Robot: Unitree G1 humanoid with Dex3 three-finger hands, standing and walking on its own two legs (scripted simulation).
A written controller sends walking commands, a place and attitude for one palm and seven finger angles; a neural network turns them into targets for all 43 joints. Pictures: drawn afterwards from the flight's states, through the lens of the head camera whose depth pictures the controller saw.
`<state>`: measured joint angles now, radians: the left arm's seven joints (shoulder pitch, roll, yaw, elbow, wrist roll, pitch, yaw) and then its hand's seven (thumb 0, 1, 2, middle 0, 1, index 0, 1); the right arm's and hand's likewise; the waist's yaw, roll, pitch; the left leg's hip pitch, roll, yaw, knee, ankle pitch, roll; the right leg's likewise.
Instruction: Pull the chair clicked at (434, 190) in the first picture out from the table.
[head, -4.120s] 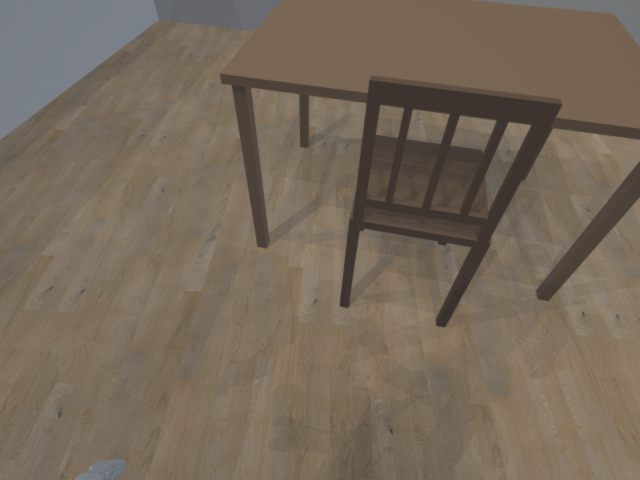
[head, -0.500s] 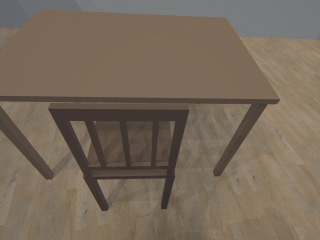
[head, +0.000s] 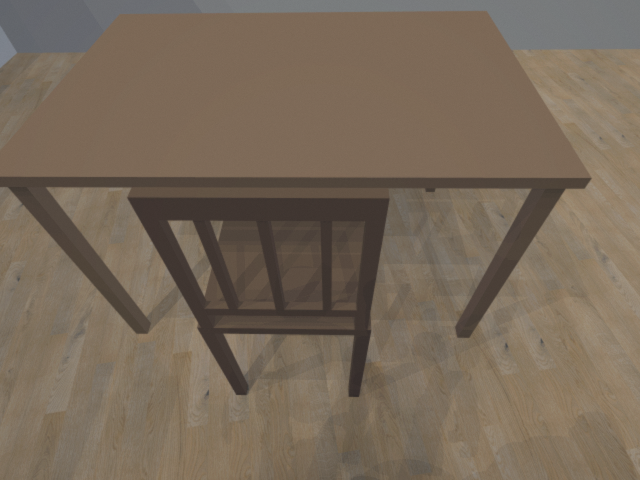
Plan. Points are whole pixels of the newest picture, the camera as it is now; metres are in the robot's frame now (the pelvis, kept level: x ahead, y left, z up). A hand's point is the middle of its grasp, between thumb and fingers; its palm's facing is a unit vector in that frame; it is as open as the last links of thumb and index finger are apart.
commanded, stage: come to a stop and stand still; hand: left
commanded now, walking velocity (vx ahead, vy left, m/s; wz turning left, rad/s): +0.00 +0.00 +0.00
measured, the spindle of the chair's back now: (272, 267) +0.46 +0.14 -0.09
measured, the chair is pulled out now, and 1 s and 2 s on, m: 0.00 0.00 0.00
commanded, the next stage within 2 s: look again from close up in 0.38 s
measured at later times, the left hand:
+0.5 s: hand out of the picture -0.04 +0.20 -0.18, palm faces +0.02 -0.98 -0.18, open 7.3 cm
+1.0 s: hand out of the picture +0.06 +0.20 -0.17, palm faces +0.01 -0.97 -0.24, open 7.3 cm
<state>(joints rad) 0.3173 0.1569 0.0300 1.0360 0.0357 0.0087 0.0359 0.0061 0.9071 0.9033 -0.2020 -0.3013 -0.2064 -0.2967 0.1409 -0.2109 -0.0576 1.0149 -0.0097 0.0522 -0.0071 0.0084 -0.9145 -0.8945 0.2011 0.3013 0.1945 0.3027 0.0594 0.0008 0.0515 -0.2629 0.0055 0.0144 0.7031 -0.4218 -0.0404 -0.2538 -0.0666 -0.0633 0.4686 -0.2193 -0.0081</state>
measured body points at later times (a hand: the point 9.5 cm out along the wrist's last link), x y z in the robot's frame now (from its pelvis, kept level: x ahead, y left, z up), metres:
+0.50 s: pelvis -0.01 +0.03 +0.00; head -0.01 +0.03 +0.45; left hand -0.04 +0.25 -0.16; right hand -0.05 -0.18 -0.16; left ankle -0.04 +0.14 -0.74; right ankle +0.02 -0.11 -0.74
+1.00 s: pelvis -0.01 +0.01 -0.01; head +0.00 +0.01 +0.44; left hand +0.06 +0.25 -0.15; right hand +0.07 -0.23 -0.15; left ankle -0.04 +0.14 -0.74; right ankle +0.02 -0.11 -0.74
